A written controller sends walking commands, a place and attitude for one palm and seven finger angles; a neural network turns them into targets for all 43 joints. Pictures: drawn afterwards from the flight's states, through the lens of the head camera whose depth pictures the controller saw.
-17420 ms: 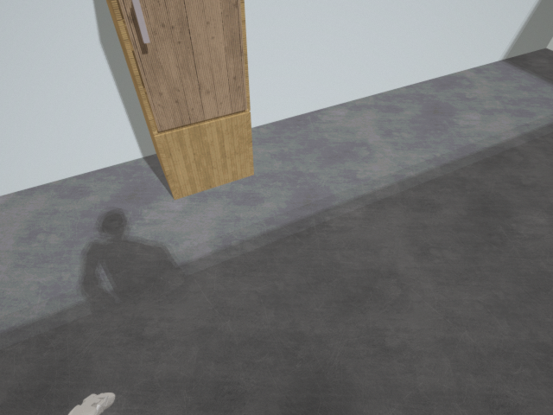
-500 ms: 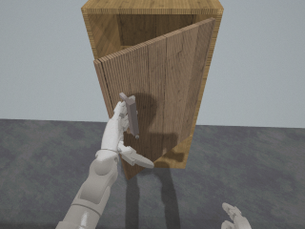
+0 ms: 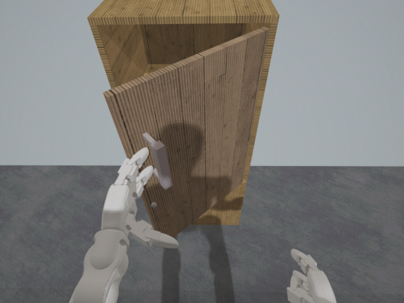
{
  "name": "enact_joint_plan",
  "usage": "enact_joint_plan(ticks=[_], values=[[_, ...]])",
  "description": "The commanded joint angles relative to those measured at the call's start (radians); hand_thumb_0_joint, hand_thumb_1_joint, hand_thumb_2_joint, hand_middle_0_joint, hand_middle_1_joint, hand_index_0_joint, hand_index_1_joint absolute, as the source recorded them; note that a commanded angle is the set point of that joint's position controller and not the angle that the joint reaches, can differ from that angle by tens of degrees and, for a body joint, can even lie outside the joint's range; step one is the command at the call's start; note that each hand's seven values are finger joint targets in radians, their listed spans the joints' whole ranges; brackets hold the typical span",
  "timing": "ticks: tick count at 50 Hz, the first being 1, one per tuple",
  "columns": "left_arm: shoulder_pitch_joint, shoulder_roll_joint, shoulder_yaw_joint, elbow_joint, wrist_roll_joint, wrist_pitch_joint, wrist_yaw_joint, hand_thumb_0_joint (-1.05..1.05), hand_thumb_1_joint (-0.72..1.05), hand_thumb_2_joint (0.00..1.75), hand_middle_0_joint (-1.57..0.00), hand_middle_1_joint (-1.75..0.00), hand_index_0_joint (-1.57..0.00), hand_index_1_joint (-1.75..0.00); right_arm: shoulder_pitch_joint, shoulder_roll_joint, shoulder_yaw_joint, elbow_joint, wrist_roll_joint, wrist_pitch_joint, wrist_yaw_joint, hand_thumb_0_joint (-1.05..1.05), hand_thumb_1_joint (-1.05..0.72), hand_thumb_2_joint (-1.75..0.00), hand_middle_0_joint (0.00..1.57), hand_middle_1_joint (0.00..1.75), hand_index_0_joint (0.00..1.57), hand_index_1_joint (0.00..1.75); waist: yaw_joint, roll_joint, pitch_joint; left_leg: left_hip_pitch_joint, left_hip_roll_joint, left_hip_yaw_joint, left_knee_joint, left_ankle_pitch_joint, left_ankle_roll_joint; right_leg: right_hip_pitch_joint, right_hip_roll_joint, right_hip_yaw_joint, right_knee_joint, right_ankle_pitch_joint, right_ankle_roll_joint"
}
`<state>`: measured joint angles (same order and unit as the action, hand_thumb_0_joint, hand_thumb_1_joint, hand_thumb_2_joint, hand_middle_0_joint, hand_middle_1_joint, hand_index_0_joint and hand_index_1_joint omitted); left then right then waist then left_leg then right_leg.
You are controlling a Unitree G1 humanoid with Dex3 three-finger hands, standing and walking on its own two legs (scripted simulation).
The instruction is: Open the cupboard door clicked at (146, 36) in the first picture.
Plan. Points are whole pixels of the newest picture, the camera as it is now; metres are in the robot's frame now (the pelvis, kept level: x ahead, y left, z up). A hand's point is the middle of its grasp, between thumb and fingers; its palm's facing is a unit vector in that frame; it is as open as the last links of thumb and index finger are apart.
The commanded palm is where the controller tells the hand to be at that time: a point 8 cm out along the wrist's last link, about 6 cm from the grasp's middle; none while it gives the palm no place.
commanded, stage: slide the hand sideways off the handle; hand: left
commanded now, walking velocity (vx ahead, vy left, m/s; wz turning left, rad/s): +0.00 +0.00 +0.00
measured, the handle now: (157, 161) +0.37 +0.13 +0.09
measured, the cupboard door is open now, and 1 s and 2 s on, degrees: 42 42 42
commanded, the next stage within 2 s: draw the hand back to the body in 0.48 s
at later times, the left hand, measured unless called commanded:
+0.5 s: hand (123, 231) +0.22 +0.16 +0.09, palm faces +0.07 -1.00 -0.06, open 16.3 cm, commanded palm +0.18 +0.21 +0.09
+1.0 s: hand (98, 228) +0.21 +0.19 +0.11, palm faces +0.07 -0.99 -0.08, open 16.3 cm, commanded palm +0.17 +0.24 +0.12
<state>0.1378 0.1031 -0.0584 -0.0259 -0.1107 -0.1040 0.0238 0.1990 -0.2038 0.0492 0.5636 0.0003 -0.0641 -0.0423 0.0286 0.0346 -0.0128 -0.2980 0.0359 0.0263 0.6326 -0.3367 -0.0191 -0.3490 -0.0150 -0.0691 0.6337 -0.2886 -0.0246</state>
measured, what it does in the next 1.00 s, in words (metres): stands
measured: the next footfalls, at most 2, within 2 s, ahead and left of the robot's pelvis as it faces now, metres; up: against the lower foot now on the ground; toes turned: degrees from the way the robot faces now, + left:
none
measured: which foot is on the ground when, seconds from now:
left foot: down 0.00-1.00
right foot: down 0.00-1.00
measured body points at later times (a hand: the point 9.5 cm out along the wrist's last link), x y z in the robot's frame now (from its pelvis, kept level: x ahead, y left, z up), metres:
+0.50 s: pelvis +0.02 -0.01 -0.01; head +0.02 -0.02 +0.44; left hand +0.21 +0.21 +0.09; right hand +0.21 -0.22 -0.08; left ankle +0.00 +0.13 -0.72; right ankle +0.03 -0.10 -0.72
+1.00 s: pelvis +0.00 +0.01 -0.01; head +0.00 -0.01 +0.44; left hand +0.20 +0.24 +0.12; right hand +0.20 -0.20 -0.08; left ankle +0.00 +0.13 -0.72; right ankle +0.03 -0.10 -0.72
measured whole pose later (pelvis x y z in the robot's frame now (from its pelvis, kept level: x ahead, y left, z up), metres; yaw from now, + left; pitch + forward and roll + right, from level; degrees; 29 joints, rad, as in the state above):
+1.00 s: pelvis +0.00 +0.01 -0.01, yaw +2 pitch +0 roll -1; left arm 0.40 0.22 0.13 -0.32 -0.24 -0.04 -0.16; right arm 0.25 -0.23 0.07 0.56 0.03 -0.24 -0.08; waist 0.05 0.06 -0.04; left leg -0.35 0.03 0.00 0.73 -0.39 -0.01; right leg -0.37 -0.03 -0.09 0.69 -0.33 -0.01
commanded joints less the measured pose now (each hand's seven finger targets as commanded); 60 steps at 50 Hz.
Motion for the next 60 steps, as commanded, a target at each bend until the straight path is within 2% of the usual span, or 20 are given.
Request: enact_joint_plan(ticks=[1, 3, 8, 12, 15, 22, 25, 29, 31, 33, 34, 40, 41, 44, 49, 54, 55, 56, 57, 60], values=[[-0.112, 0.057, 0.065, -0.290, -0.017, -0.077, -0.017, 0.00, -0.50, 0.30, -0.15, -0.30, -0.15, -0.30, -0.106, -0.089, -0.034, -0.172, 0.000, -0.073, -0.004, 0.00, -0.90, -0.90, 0.20, 0.30, 0.20, 0.30, 0.011, -0.062, -0.169, -0.020, -0.042, -0.008, -0.090, 0.138, 0.034, 0.132, 0.002, 0.042, -0.105, 0.162, 0.009], [-0.068, 0.064, 0.071, -0.327, -0.018, -0.079, -0.027, 0.00, -0.50, 0.30, -0.15, -0.30, -0.15, -0.30, -0.100, -0.092, -0.038, -0.180, -0.001, -0.082, -0.004, 0.00, -0.90, -0.90, 0.20, 0.30, 0.20, 0.30, 0.013, -0.051, -0.182, -0.016, -0.043, -0.006, -0.082, 0.160, 0.035, 0.135, 0.002, 0.040, -0.092, 0.197, 0.009], [0.074, 0.103, 0.120, -0.377, -0.038, -0.091, -0.068, 0.00, -0.50, 0.30, -0.15, -0.30, -0.15, -0.30, -0.080, -0.098, -0.044, -0.187, 0.001, -0.102, -0.008, 0.00, -0.90, -0.90, 0.20, 0.30, 0.20, 0.30, 0.016, -0.089, -0.191, -0.030, -0.042, -0.008, -0.057, 0.202, 0.037, 0.147, 0.004, 0.041, -0.069, 0.271, 0.015], [0.095, 0.103, 0.109, -0.412, -0.050, -0.106, -0.101, 0.00, -0.50, 0.30, -0.15, -0.30, -0.15, -0.30, -0.073, -0.104, -0.044, -0.188, 0.005, -0.124, -0.011, 0.00, -0.90, -0.90, 0.20, 0.30, 0.20, 0.30, 0.001, -0.061, -0.144, -0.050, -0.044, -0.015, -0.038, 0.177, 0.038, 0.101, 0.004, 0.042, -0.064, 0.234, 0.016], [0.135, 0.145, 0.161, -0.429, -0.068, -0.117, -0.121, 0.00, -0.50, 0.30, -0.15, -0.30, -0.15, -0.30, -0.064, -0.107, -0.048, -0.184, 0.005, -0.140, -0.018, 0.00, -0.90, -0.90, 0.20, 0.30, 0.20, 0.30, 0.008, -0.046, -0.166, -0.060, -0.046, -0.019, -0.018, 0.183, 0.037, 0.104, 0.001, 0.052, -0.056, 0.234, 0.016], [0.252, 0.147, 0.178, -0.460, -0.106, -0.145, -0.171, 0.00, -0.50, 0.30, -0.15, -0.30, -0.15, -0.30, -0.048, -0.113, -0.048, -0.194, 0.010, -0.181, -0.019, 0.00, -0.90, -0.90, 0.20, 0.30, 0.20, 0.30, 0.018, -0.040, -0.182, -0.086, -0.049, -0.029, 0.007, 0.199, 0.031, 0.097, 0.002, 0.039, -0.018, 0.261, 0.014], [0.234, 0.136, 0.159, -0.458, -0.118, -0.143, -0.185, 0.00, -0.50, 0.30, -0.15, -0.30, -0.15, -0.30, -0.046, -0.119, -0.048, -0.191, 0.012, -0.197, -0.019, 0.00, -0.90, -0.90, 0.20, 0.30, 0.20, 0.30, 0.000, -0.078, -0.146, -0.111, -0.048, -0.034, 0.020, 0.170, 0.033, 0.062, 0.002, 0.041, -0.023, 0.220, 0.020], [0.228, 0.151, 0.169, -0.461, -0.111, -0.141, -0.179, 0.00, -0.50, 0.30, -0.15, -0.30, -0.15, -0.30, -0.047, -0.123, -0.050, -0.190, 0.012, -0.208, -0.023, 0.00, -0.90, -0.90, 0.20, 0.30, 0.20, 0.30, 0.001, -0.064, -0.128, -0.133, -0.048, -0.039, 0.030, 0.131, 0.031, 0.034, 0.001, 0.047, -0.024, 0.133, 0.015], [0.190, 0.168, 0.181, -0.502, -0.107, -0.141, -0.167, 0.00, -0.50, 0.30, -0.15, -0.30, -0.15, -0.30, -0.047, -0.120, -0.048, -0.193, 0.015, -0.215, -0.025, 0.00, -0.90, -0.90, 0.20, 0.30, 0.20, 0.30, 0.005, -0.004, -0.146, -0.121, -0.050, -0.038, 0.026, 0.103, 0.030, 0.024, -0.002, 0.046, -0.025, 0.088, 0.012], [0.195, 0.186, 0.204, -0.530, -0.108, -0.140, -0.153, 0.00, -0.50, 0.30, -0.15, -0.30, -0.15, -0.30, -0.045, -0.116, -0.046, -0.196, 0.015, -0.225, -0.027, 0.00, -0.90, -0.90, 0.20, 0.30, 0.20, 0.30, 0.015, -0.004, -0.171, -0.110, -0.049, -0.044, 0.019, 0.109, 0.029, 0.039, -0.001, 0.039, -0.021, 0.090, 0.008], [0.220, 0.204, 0.221, -0.529, -0.106, -0.136, -0.147, 0.00, -0.50, 0.30, -0.15, -0.30, -0.15, -0.30, -0.047, -0.117, -0.046, -0.194, 0.016, -0.226, -0.028, 0.00, -0.90, -0.90, 0.20, 0.30, 0.20, 0.30, 0.019, -0.014, -0.177, -0.113, -0.045, -0.045, 0.018, 0.110, 0.029, 0.047, 0.001, 0.037, -0.021, 0.083, 0.008], [0.199, 0.181, 0.216, -0.492, -0.131, -0.075, -0.164, 0.00, -0.50, 0.30, -0.15, -0.30, -0.15, -0.30, -0.064, -0.120, -0.034, -0.188, 0.026, -0.237, -0.038, 0.00, -0.90, -0.90, 0.20, 0.30, 0.20, 0.30, 0.014, -0.029, -0.112, -0.115, -0.043, -0.048, -0.007, 0.061, 0.030, 0.030, 0.001, 0.035, -0.061, 0.017, 0.014], [0.184, 0.209, 0.244, -0.480, -0.137, -0.059, -0.168, 0.00, -0.50, 0.30, -0.15, -0.30, -0.15, -0.30, -0.062, -0.124, -0.033, -0.183, 0.028, -0.235, -0.042, 0.00, -0.90, -0.90, 0.20, 0.30, 0.20, 0.30, 0.015, -0.036, -0.101, -0.120, -0.044, -0.047, -0.011, 0.045, 0.030, 0.028, 0.000, 0.039, -0.073, -0.011, 0.015], [0.170, 0.210, 0.240, -0.492, -0.140, -0.020, -0.182, 0.00, -0.50, 0.30, -0.15, -0.30, -0.15, -0.30, -0.078, -0.126, -0.028, -0.187, 0.032, -0.239, -0.047, 0.00, -0.90, -0.90, 0.20, 0.30, 0.20, 0.30, 0.021, -0.031, -0.085, -0.107, -0.043, -0.051, -0.030, 0.033, 0.031, 0.038, 0.000, 0.037, -0.091, -0.046, 0.012], [0.175, 0.246, 0.293, -0.553, -0.150, 0.002, -0.182, 0.00, -0.50, 0.30, -0.15, -0.30, -0.15, -0.30, -0.077, -0.123, -0.024, -0.183, 0.030, -0.255, -0.049, 0.00, -0.90, -0.90, 0.20, 0.30, 0.20, 0.30, 0.037, -0.015, -0.125, -0.058, -0.041, -0.055, -0.050, 0.097, 0.029, 0.077, 0.006, 0.013, -0.078, 0.052, 0.009], [0.191, 0.273, 0.345, -0.560, -0.170, 0.014, -0.196, 0.00, -0.32, 0.37, -0.16, -0.30, -0.16, -0.30, -0.074, -0.127, -0.023, -0.165, 0.031, -0.261, -0.049, 0.00, -0.90, -0.90, 0.20, 0.30, 0.20, 0.30, 0.041, -0.016, -0.113, -0.040, -0.039, -0.055, -0.059, 0.125, 0.027, 0.090, 0.012, 0.007, -0.088, 0.093, 0.009], [0.154, 0.399, 0.347, -0.641, -0.013, -0.015, -0.069, 0.00, -0.29, 0.39, -0.16, -0.30, -0.16, -0.30, -0.081, -0.119, -0.034, -0.150, 0.010, -0.244, -0.065, 0.00, -0.90, -0.90, 0.20, 0.30, 0.20, 0.30, 0.045, -0.010, -0.082, -0.019, -0.030, -0.029, -0.099, 0.108, 0.035, 0.133, -0.003, 0.053, -0.157, 0.074, 0.003], [0.232, 0.321, 0.326, -0.576, -0.001, -0.008, -0.015, 0.00, -0.26, 0.40, -0.16, -0.30, -0.16, -0.30, -0.073, -0.103, -0.030, -0.142, 0.000, -0.236, -0.069, 0.00, -0.90, -0.90, 0.20, 0.30, 0.20, 0.30, 0.031, -0.014, -0.030, -0.010, -0.032, -0.024, -0.113, 0.092, 0.032, 0.122, -0.011, 0.050, -0.189, 0.051, 0.003], [0.262, 0.284, 0.300, -0.561, 0.007, -0.003, 0.007, 0.00, -0.22, 0.42, -0.16, -0.30, -0.16, -0.30, -0.070, -0.105, -0.028, -0.141, 0.001, -0.229, -0.065, 0.00, -0.90, -0.90, 0.20, 0.30, 0.20, 0.30, 0.027, -0.037, -0.010, -0.012, -0.030, -0.029, -0.119, 0.086, 0.030, 0.115, -0.011, 0.041, -0.193, 0.031, 0.005], [0.236, 0.289, 0.287, -0.580, 0.045, -0.016, 0.051, 0.00, -0.12, 0.47, -0.16, -0.30, -0.16, -0.30, -0.092, -0.109, -0.030, -0.125, -0.003, -0.207, -0.062, 0.00, -0.90, -0.90, 0.20, 0.30, 0.20, 0.30, 0.024, 0.009, -0.003, 0.054, -0.022, -0.022, -0.153, 0.106, 0.034, 0.138, -0.010, 0.042, -0.225, 0.045, 0.006]])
